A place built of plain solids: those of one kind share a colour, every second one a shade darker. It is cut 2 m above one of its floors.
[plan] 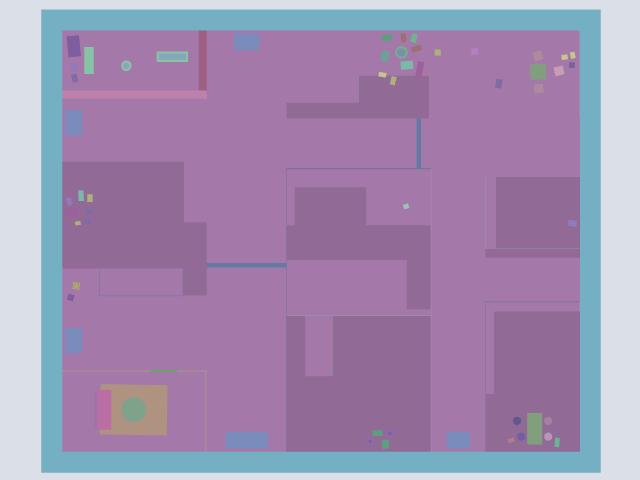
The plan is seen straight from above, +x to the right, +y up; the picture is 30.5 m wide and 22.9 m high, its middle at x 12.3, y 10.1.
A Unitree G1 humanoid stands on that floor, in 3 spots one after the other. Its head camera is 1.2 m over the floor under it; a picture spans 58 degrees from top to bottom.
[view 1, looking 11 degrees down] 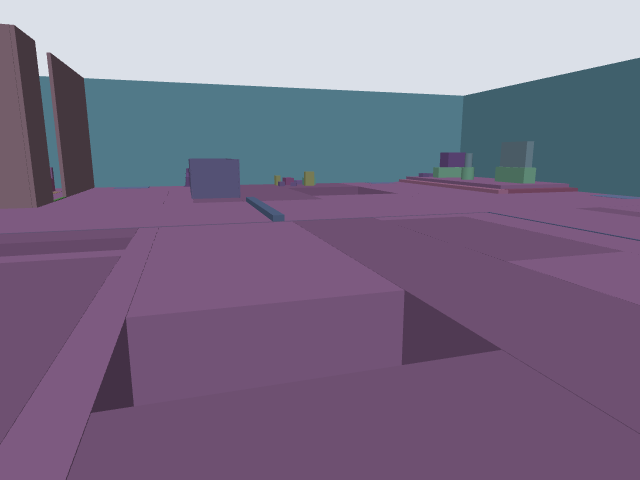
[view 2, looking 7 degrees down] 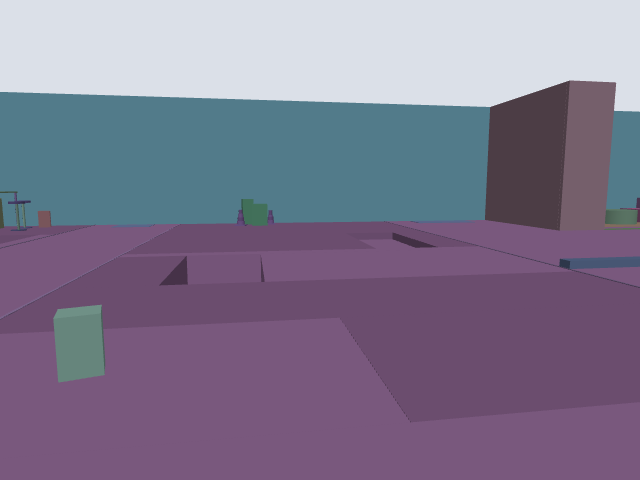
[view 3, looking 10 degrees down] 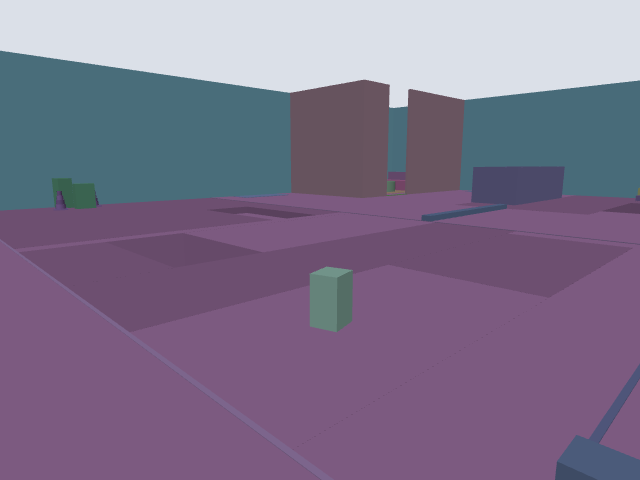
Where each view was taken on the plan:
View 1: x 18.55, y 7.30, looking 163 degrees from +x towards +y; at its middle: floor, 6.31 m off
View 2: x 15.30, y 14.62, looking -99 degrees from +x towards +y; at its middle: floor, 9.88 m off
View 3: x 18.65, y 13.90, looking -134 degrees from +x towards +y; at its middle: floor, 6.94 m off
